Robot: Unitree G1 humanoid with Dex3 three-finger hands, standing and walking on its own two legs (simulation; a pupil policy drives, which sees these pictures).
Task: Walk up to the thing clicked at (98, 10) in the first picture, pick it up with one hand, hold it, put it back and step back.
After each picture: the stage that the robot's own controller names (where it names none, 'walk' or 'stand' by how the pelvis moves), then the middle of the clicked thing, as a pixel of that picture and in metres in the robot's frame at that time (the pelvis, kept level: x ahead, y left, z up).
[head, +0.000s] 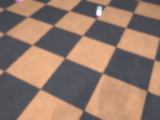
stand; (99, 11) +2.16 -0.30 -0.72
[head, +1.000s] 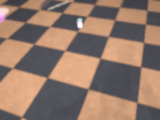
walk; (79, 23) +2.02 +0.13 -0.70
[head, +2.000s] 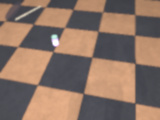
walk; (55, 40) +1.40 +0.39 -0.72
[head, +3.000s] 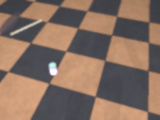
walk; (53, 68) +0.97 +0.32 -0.71
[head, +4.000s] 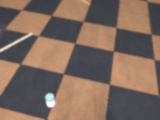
walk; (50, 100) +0.63 +0.21 -0.69
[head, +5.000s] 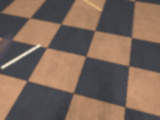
stand; out of the picture +0.40 +0.17 -0.69
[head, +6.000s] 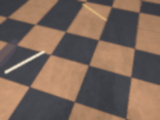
stand; out of the picture +0.38 +0.15 -0.72
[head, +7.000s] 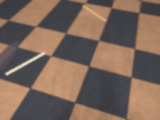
stand; out of the picture +0.39 +0.16 -0.73
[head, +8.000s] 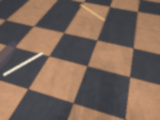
stand; out of the picture +0.38 +0.17 -0.73
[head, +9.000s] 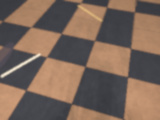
stand; out of the picture +0.37 +0.18 -0.73
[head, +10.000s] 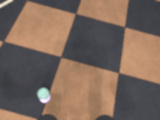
go down; (44, 95) +0.41 +0.18 -0.55
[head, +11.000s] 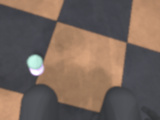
go down; (36, 65) +0.46 +0.20 -0.33
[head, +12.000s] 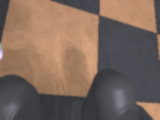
close in; out of the picture +0.44 +0.24 -0.24
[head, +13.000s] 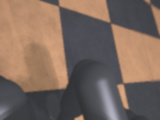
close; out of the picture +0.44 +0.26 -0.22
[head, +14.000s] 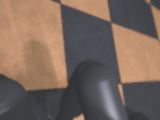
lift; out of the picture +0.42 +0.26 -0.23
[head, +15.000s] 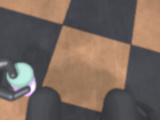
lift; (23, 80) +0.32 +0.20 -0.06
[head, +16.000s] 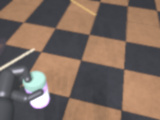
hold; (37, 90) +0.32 +0.15 +0.04
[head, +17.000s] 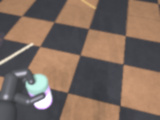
hold; (40, 92) +0.32 +0.15 +0.00
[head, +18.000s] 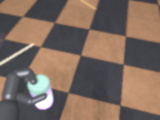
crouch; (41, 92) +0.32 +0.14 +0.00
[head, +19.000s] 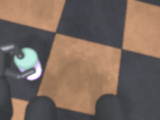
crouch; (29, 65) +0.40 +0.17 -0.09
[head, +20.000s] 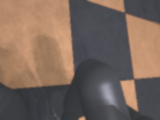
lower; out of the picture +0.43 +0.25 -0.23
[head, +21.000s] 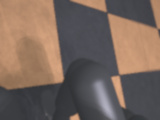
lower; out of the picture +0.44 +0.27 -0.23
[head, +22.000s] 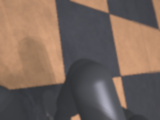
lower; out of the picture +0.44 +0.27 -0.23
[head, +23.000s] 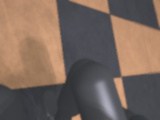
lower; out of the picture +0.44 +0.27 -0.23
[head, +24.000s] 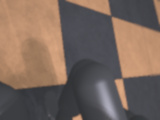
loosen; out of the picture +0.43 +0.26 -0.23
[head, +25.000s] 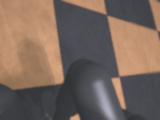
withdraw; out of the picture +0.42 +0.25 -0.23
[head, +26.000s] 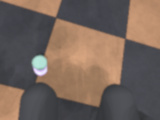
walk; (40, 66) +0.45 +0.18 -0.33
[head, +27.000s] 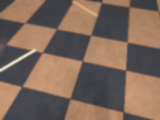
stand; out of the picture +0.37 +0.14 -0.66
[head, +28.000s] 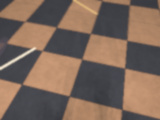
stand; out of the picture +0.39 +0.15 -0.67
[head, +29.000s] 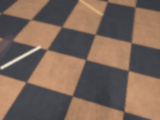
stand; out of the picture +0.38 +0.14 -0.69
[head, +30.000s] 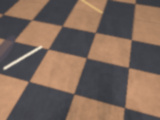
walk; out of the picture +0.40 +0.14 -0.72
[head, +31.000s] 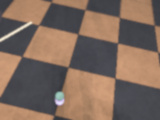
walk; (59, 98) +0.54 +0.10 -0.71
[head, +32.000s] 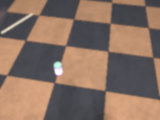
walk; (58, 68) +0.86 +0.24 -0.69
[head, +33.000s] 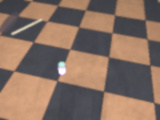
stand; (61, 68) +1.00 +0.17 -0.71
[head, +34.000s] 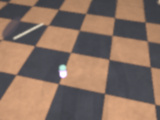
stand; (62, 71) +1.00 +0.18 -0.72
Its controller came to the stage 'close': yes
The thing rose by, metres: 0.71
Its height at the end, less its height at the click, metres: +0.00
